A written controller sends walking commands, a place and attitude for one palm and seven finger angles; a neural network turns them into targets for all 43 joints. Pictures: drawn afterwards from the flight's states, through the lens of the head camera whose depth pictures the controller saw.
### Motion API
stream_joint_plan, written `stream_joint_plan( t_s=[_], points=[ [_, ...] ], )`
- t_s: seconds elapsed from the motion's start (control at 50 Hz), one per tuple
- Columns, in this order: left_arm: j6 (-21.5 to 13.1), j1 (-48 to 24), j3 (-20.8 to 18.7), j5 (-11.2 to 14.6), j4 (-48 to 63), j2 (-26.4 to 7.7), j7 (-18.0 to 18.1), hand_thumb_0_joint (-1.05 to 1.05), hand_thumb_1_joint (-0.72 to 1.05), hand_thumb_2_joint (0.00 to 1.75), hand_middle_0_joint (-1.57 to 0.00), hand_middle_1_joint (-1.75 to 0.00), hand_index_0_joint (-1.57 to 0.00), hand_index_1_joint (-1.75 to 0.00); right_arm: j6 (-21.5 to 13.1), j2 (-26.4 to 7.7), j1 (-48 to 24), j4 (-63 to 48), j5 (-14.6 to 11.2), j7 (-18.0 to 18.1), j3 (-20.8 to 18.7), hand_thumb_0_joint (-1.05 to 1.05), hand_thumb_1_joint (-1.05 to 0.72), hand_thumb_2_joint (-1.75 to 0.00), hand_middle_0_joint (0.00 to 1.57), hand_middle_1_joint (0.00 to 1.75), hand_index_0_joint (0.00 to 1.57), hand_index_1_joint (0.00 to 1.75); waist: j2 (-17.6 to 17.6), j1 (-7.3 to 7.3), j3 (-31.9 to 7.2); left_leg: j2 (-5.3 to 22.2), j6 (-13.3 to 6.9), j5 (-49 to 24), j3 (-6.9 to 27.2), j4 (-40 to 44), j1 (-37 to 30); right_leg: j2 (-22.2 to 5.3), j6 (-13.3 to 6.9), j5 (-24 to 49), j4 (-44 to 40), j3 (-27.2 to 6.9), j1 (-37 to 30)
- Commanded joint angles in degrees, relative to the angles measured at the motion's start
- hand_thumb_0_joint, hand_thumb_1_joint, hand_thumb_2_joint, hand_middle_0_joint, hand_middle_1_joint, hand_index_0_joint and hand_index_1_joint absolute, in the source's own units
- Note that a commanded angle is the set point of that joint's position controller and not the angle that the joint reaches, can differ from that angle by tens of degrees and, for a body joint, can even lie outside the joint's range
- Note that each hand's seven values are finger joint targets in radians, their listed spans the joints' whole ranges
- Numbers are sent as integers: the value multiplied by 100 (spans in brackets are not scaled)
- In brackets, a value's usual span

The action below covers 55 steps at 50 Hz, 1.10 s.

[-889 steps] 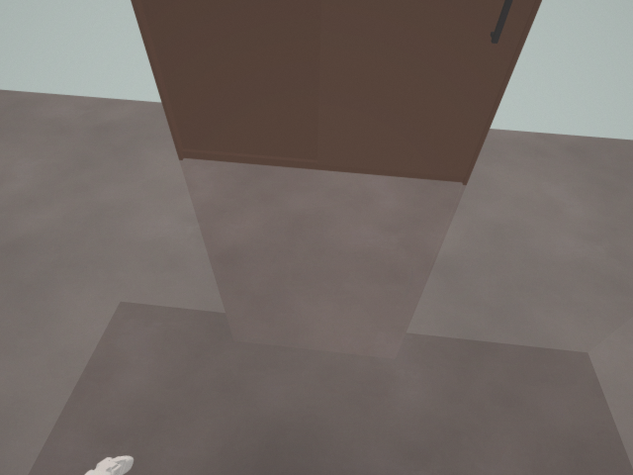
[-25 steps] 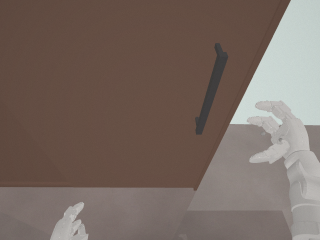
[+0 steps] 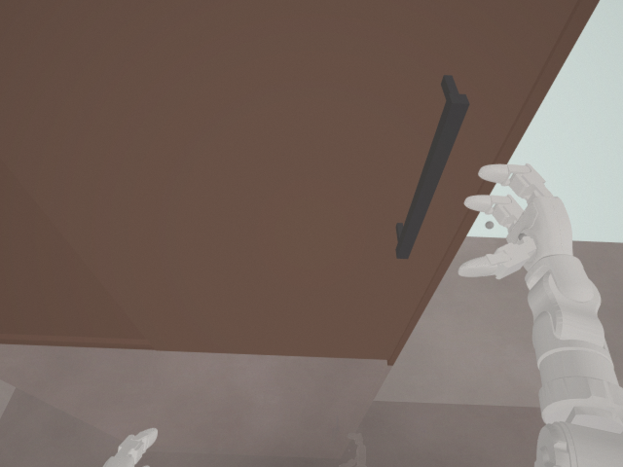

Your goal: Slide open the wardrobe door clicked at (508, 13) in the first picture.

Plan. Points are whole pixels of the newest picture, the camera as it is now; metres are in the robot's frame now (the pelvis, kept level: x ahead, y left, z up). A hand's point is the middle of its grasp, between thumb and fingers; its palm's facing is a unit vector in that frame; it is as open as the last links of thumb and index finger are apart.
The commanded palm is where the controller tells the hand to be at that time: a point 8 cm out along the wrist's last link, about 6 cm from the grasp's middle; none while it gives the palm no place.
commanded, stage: move the hooked fingers beside the handle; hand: right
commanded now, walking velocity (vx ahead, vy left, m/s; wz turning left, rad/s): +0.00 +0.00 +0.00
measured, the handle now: (421, 182) +0.49 -0.09 +0.10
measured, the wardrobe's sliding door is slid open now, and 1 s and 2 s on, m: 0.00 0.00 0.00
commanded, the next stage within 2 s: feel for the door with the fingertips in 0.98 s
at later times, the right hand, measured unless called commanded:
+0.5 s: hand (482, 216) +0.43 -0.17 +0.10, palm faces -0.07 +1.00 +0.01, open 14.0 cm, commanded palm +0.40 -0.22 +0.11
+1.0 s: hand (477, 210) +0.44 -0.16 +0.10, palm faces -0.07 +1.00 +0.01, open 14.0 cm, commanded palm +0.42 -0.22 +0.11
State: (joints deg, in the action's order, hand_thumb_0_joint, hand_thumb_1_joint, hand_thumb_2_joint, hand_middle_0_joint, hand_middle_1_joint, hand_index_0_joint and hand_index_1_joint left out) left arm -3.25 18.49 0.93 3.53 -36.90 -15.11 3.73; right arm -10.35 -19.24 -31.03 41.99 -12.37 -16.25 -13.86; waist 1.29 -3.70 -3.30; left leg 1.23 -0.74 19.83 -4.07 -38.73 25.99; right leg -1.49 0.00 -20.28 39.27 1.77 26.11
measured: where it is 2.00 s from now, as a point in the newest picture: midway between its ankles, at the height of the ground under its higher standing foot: outside the picture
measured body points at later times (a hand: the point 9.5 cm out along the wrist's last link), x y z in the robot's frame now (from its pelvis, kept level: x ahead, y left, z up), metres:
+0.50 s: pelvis +0.00 +0.00 +0.00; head +0.05 +0.00 +0.45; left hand +0.05 +0.27 -0.12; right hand +0.43 -0.22 +0.10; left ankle -0.01 +0.11 -0.72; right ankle -0.01 -0.12 -0.72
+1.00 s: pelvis +0.00 -0.01 -0.01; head +0.05 -0.01 +0.44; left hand +0.06 +0.26 -0.12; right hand +0.44 -0.22 +0.10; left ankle -0.01 +0.11 -0.72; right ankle -0.01 -0.12 -0.72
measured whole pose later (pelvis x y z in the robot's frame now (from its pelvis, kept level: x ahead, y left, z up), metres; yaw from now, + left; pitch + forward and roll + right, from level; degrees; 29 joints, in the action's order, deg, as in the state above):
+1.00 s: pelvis +0.00 -0.01 -0.01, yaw +1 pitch +10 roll +1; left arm -0.9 19.6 0.9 3.1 -36.1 -14.7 2.2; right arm -14.5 -19.8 -39.2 52.3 -10.5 -14.2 -14.9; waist 0.8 -5.0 -4.2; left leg 1.0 -0.3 20.0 -3.1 -40.8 30.7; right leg -1.8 -0.6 -21.3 42.2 2.5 30.9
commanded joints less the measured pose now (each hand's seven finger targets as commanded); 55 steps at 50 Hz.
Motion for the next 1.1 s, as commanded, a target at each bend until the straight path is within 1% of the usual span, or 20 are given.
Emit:
stream_joint_plan(
  t_s=[0.0,0.08,0.1,0.16,0.2,0.26,0.3,0.34,0.4,0.48,0.56,0.6,0.64,0.76,0.8,0.86,0.9,0.96,1.02,1.08],
  points=[
    [-120,160,-282,-20,590,-858,55,0,90,90,-20,-30,-20,-30,-454,-1498,-2407,-695,-29,117,-539,0,50,-30,30,120,30,120,-285,-11,-1647,-82,-28,-2041,232,393,-741,135,-191,1583,-341,-162,-586],
    [-68,225,-257,-15,544,-823,46,0,90,90,-20,-30,-20,-30,-608,-1458,-3112,-448,31,87,-411,0,50,-30,30,120,30,120,30,-133,-1676,-84,-25,-1914,292,379,-596,166,-183,1370,-308,-134,-530],
    [-42,294,-276,-28,508,-853,55,0,90,90,-20,-30,-20,-30,-653,-1514,-3215,-307,36,88,-438,0,50,-30,30,120,30,120,-343,-197,-1693,-95,-2,-1890,295,380,-636,142,-220,1348,-267,-144,-433],
    [-50,367,-282,-26,450,-827,50,0,90,90,-20,-30,-20,-30,-823,-1493,-3730,-232,43,41,-389,0,50,-30,30,120,30,120,160,-232,-1955,-109,-23,-1932,323,320,-519,162,-193,1404,-221,-150,-607],
    [-35,432,-306,-49,495,-842,23,0,90,90,-20,-30,-20,-30,-871,-1506,-3257,-130,44,31,-470,0,50,-30,30,120,30,120,71,-121,-2235,-126,-46,-2098,295,247,-692,152,-196,1638,-184,-157,-650],
    [24,453,-308,-35,507,-855,-16,0,90,90,-20,-30,-20,-30,-809,-1402,-3179,91,27,-26,-416,0,50,-30,30,120,30,120,-42,-147,-1989,-136,-23,-2112,272,259,-570,142,-184,1550,-210,-126,-464],
    [66,491,-325,-49,563,-889,-27,0,90,90,-20,-30,-20,-30,-790,-1625,-2885,62,18,-4,-638,0,50,-30,30,120,30,120,-187,-36,-2034,-138,-39,-2187,258,235,-736,135,-203,1655,-216,-121,-380],
    [78,417,-334,-36,688,-839,-50,0,90,90,-20,-30,-20,-30,-806,-1493,-2843,-358,15,-2,-550,0,50,-30,30,120,30,120,147,2,-2237,-140,-33,-2371,288,214,-777,149,-191,1822,-216,-69,-548],
    [108,440,-344,-38,690,-855,-46,0,90,90,-20,-30,-20,-30,-809,-1610,-2682,-514,-23,52,-659,0,50,-30,30,120,30,120,-210,-6,-2078,-156,-25,-2348,256,251,-865,121,-210,1784,-237,-84,-436],
    [75,369,-356,-16,705,-791,-38,0,90,90,-20,-30,-20,-30,-841,-1354,-2835,-1037,-14,98,-450,0,50,-30,30,120,30,120,266,-34,-2196,-178,-49,-2279,232,261,-635,106,-175,1943,-249,-137,-879],
    [66,349,-337,4,584,-792,-21,0,90,90,-20,-30,-20,-30,-709,-998,-3079,-800,-1,150,-104,0,50,-30,30,120,30,120,68,-232,-1802,-200,-33,-1940,167,330,-281,85,-173,1653,-276,-195,-850],
    [64,352,-330,-13,565,-822,-14,0,90,90,-20,-30,-20,-30,-675,-1101,-3024,-665,11,204,-193,0,50,-30,30,120,30,120,16,-174,-1778,-177,-49,-1856,178,333,-336,100,-182,1582,-267,-194,-762],
    [65,343,-303,-12,535,-833,-13,0,90,90,-20,-30,-20,-30,-649,-1160,-3264,-407,46,230,-218,0,50,-30,30,120,30,120,-99,-235,-1663,-172,-27,-1698,184,339,-227,110,-171,1358,-282,-211,-626],
    [21,347,-289,-40,559,-819,-46,0,90,90,-20,-30,-20,-30,-820,-1123,-3538,-183,120,250,-195,0,50,-30,30,120,30,120,222,-190,-1982,-167,-69,-1692,192,198,-114,113,-135,1499,-177,-254,-798],
    [40,414,-289,-54,536,-857,-40,0,90,90,-20,-30,-20,-30,-841,-1311,-3537,-34,120,250,-322,0,50,-30,30,120,30,120,-133,-195,-1992,-164,-62,-1774,189,172,-270,107,-158,1550,-156,-277,-635],
    [38,381,-301,-41,596,-834,-61,0,90,90,-20,-30,-20,-30,-834,-1209,-3497,-76,120,226,-281,0,50,-30,30,120,30,120,77,-176,-2067,-171,-48,-1903,213,156,-238,115,-144,1603,-128,-210,-678],
    [71,449,-298,-57,616,-860,-69,0,90,90,-20,-30,-20,-30,-824,-1363,-3250,-34,122,233,-401,0,50,-30,30,120,30,120,-169,-118,-2084,-174,-60,-1985,187,130,-402,106,-159,1717,-137,-232,-561],
    [77,403,-322,-38,698,-809,-98,0,90,90,-20,-30,-20,-30,-800,-1157,-3050,-389,91,200,-298,0,50,-30,30,120,30,120,192,-74,-2275,-182,-57,-2246,200,109,-386,97,-138,2040,-92,-180,-802],
    [117,441,-331,-30,674,-852,-66,0,90,90,-20,-30,-20,-30,-744,-1392,-3043,-337,57,203,-489,0,50,-30,30,120,30,120,-252,-119,-2044,-196,-17,-2218,217,181,-502,92,-178,1796,-140,-151,-501],
    [100,393,-320,-16,651,-804,-37,0,90,90,-20,-30,-20,-30,-788,-1279,-3385,-575,82,190,-300,0,50,-30,30,120,30,120,217,-190,-1983,-183,-42,-1978,233,220,-353,112,-170,1593,-174,-162,-616]
  ],
)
